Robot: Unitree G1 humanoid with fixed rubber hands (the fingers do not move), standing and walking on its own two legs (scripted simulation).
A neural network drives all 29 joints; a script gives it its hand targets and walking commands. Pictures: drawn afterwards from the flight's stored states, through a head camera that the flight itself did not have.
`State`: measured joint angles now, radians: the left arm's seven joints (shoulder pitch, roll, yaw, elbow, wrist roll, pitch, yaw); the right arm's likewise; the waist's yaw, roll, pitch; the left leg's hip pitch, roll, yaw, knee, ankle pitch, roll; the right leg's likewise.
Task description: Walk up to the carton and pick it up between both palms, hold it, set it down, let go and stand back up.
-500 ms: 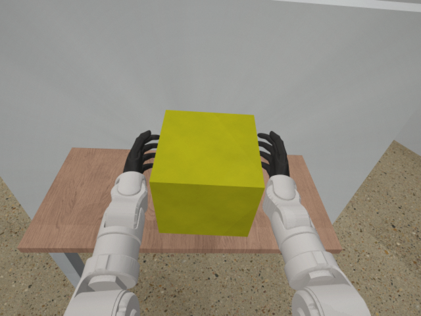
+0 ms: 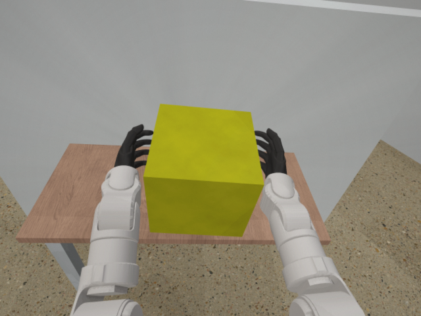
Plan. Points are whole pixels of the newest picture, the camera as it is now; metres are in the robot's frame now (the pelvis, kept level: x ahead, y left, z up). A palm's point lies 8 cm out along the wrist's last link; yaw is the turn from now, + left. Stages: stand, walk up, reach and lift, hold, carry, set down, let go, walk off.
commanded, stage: reach and lift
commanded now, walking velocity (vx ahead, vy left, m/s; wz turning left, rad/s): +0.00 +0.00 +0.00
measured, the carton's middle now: (201, 170) +0.38 +0.00 +0.11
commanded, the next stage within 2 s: hold in 0.92 s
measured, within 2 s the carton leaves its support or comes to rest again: neither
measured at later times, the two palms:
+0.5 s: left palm (127, 164) +0.36 +0.14 +0.15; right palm (275, 166) +0.35 -0.14 +0.15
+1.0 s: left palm (123, 162) +0.35 +0.14 +0.16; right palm (275, 160) +0.35 -0.13 +0.16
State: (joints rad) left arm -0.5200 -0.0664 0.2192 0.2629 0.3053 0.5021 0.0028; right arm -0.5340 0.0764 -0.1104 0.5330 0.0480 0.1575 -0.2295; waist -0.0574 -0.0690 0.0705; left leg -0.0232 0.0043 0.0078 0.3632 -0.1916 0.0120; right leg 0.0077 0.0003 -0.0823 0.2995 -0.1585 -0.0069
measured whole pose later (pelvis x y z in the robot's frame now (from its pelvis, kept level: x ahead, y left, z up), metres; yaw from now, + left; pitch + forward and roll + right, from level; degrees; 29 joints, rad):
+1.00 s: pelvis +0.00 -0.01 +0.00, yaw +1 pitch -11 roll -1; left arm -0.50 -0.07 0.21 0.08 0.35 0.65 -0.01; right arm -0.56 0.05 -0.05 0.46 0.13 0.20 -0.24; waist -0.07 -0.08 0.12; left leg 0.03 0.01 -0.01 0.36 -0.20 0.00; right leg 0.08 0.01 -0.10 0.28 -0.16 -0.01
